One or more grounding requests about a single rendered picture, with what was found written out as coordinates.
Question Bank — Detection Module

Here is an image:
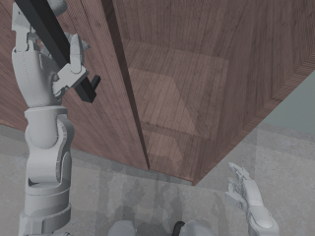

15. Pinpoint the handle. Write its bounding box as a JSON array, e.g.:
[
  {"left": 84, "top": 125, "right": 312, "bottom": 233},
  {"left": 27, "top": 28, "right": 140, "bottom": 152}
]
[{"left": 14, "top": 0, "right": 101, "bottom": 103}]

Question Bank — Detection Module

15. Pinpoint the robot left hand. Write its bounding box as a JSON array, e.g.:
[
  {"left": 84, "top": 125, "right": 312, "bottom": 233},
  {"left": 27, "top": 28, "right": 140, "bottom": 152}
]
[{"left": 12, "top": 0, "right": 91, "bottom": 108}]

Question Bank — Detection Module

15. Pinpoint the robot right foot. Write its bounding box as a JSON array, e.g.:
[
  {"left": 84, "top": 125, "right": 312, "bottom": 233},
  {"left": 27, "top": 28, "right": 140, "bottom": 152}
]
[{"left": 172, "top": 221, "right": 185, "bottom": 236}]

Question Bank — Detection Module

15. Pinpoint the left robot forearm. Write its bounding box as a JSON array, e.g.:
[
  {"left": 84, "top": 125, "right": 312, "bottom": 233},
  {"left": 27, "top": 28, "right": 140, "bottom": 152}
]
[{"left": 18, "top": 105, "right": 75, "bottom": 236}]

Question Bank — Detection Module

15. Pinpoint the right robot forearm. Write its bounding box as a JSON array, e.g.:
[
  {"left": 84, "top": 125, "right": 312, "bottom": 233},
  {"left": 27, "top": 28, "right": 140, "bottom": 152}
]
[{"left": 246, "top": 206, "right": 281, "bottom": 236}]

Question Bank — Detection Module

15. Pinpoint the robot left thigh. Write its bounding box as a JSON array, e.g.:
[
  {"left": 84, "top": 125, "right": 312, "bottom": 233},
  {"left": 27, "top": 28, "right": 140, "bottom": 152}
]
[{"left": 107, "top": 220, "right": 137, "bottom": 236}]

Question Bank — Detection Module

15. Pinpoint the robot right hand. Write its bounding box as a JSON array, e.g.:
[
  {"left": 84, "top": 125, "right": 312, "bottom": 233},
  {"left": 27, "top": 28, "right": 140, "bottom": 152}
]
[{"left": 225, "top": 162, "right": 265, "bottom": 214}]

